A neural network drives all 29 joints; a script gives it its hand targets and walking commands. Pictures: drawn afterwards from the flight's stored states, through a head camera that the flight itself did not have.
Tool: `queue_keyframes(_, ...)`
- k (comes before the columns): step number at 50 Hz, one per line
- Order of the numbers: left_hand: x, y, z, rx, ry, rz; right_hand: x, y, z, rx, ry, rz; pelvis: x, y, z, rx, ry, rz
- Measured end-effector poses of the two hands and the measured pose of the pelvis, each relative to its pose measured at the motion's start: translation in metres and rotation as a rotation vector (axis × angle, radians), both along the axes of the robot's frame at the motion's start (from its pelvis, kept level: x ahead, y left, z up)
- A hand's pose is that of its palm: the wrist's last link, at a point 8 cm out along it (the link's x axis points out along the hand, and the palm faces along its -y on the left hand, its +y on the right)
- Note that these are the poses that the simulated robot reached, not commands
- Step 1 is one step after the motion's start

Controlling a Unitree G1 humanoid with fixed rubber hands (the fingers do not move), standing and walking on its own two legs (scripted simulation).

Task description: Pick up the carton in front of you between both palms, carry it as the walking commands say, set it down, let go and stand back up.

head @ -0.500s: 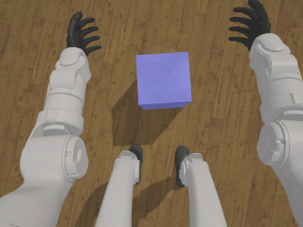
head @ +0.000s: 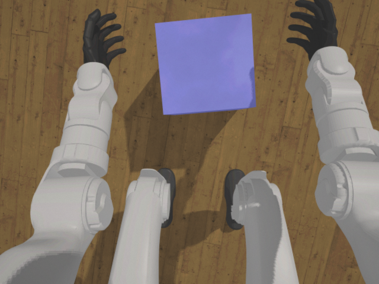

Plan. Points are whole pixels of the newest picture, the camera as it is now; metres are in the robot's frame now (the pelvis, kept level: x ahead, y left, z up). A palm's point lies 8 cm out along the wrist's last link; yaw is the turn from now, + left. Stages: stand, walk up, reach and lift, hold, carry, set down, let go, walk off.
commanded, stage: reach and lift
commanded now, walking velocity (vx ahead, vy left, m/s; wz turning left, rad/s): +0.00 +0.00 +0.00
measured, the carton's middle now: (204, 75) +0.51 -0.01 -0.39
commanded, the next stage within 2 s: none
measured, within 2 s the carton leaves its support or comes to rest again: leaves its support in 1.32 s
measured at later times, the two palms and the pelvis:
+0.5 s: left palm (130, 76) +0.50 +0.17 -0.33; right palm (279, 65) +0.52 -0.20 -0.33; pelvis -0.04 +0.00 -0.14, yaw +1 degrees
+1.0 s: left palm (141, 74) +0.50 +0.14 -0.32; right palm (266, 64) +0.52 -0.16 -0.32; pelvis -0.04 +0.00 -0.14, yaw +0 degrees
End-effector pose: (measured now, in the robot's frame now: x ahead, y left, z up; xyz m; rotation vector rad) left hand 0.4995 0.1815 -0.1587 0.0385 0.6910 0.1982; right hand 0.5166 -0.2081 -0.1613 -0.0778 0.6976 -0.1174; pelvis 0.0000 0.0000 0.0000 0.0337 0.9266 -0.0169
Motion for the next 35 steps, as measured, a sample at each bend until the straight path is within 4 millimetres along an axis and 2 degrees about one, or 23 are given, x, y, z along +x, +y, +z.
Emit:
queue_keyframes(4, -0.002, 0.0, -0.037, 0.001, -0.007, -0.002, -0.001, -0.001, -0.037, -0.002, -0.017, -0.003, -0.013, 0.002, -0.04, 0.0, -0.047, -0.001)
queue_keyframes(10, -0.003, -0.002, -0.077, -0.007, 0.002, 0.007, 0.002, 0.004, -0.075, 0.007, -0.014, -0.003, -0.032, 0.003, -0.086, 0.001, -0.141, 0.0)
queue_keyframes(17, -0.002, -0.007, -0.121, -0.017, 0.043, -0.003, 0.002, 0.011, -0.119, 0.014, 0.03, 0.0, -0.044, 0.003, -0.119, 0.003, -0.218, 0.003)
queue_keyframes(24, 0.0, -0.007, -0.165, -0.013, 0.063, -0.008, 0.003, 0.013, -0.164, 0.014, 0.039, 0.005, -0.045, 0.001, -0.142, 0.003, -0.269, 0.007)
queue_keyframes(28, 0.002, -0.006, -0.174, -0.013, 0.051, -0.004, 0.005, 0.016, -0.174, 0.012, 0.028, 0.015, -0.041, 0.0, -0.149, 0.003, -0.305, 0.006)
queue_keyframes(35, 0.007, -0.009, -0.166, -0.018, 0.033, -0.012, 0.012, 0.025, -0.163, 0.022, 0.007, 0.027, -0.034, 0.0, -0.154, 0.002, -0.296, 0.005)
